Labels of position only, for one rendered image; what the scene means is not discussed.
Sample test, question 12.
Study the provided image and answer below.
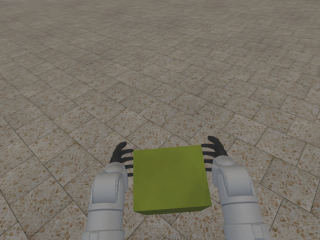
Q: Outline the carton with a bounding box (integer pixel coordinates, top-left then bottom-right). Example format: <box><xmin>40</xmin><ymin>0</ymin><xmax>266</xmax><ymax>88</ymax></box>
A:
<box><xmin>133</xmin><ymin>144</ymin><xmax>212</xmax><ymax>215</ymax></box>

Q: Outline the robot right forearm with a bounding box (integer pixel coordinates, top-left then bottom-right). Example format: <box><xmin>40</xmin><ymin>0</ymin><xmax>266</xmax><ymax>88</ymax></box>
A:
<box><xmin>211</xmin><ymin>155</ymin><xmax>272</xmax><ymax>240</ymax></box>

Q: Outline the robot left forearm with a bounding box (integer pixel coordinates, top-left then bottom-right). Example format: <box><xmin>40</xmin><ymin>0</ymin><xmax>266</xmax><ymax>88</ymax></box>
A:
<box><xmin>81</xmin><ymin>162</ymin><xmax>129</xmax><ymax>240</ymax></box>

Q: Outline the robot right hand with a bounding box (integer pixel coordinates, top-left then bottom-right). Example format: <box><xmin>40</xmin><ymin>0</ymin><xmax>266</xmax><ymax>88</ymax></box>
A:
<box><xmin>201</xmin><ymin>135</ymin><xmax>228</xmax><ymax>172</ymax></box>

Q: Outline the robot left hand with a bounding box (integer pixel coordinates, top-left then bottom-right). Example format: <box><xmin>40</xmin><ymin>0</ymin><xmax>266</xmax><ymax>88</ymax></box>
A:
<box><xmin>109</xmin><ymin>141</ymin><xmax>134</xmax><ymax>177</ymax></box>

